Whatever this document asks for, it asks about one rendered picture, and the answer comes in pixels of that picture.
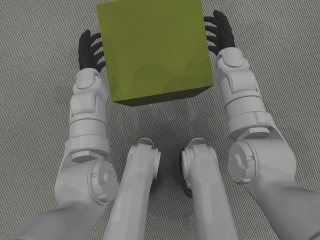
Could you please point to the left robot forearm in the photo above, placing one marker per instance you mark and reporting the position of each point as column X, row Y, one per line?
column 87, row 120

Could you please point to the right robot shin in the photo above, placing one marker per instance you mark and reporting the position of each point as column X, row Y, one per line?
column 197, row 141

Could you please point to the right robot hand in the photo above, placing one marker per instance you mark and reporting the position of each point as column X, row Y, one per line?
column 223, row 31

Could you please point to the robot right upper arm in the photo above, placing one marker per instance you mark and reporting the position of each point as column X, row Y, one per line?
column 266, row 168

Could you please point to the robot left upper arm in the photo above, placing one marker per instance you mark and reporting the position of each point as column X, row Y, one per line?
column 83, row 191

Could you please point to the left robot thigh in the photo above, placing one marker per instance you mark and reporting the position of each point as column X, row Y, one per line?
column 127, row 219

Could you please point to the carton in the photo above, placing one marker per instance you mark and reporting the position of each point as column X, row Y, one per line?
column 155, row 50

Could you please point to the right robot forearm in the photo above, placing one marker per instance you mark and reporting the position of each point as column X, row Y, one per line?
column 242, row 100

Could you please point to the left robot hand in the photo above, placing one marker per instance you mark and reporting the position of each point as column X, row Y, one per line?
column 86, row 58

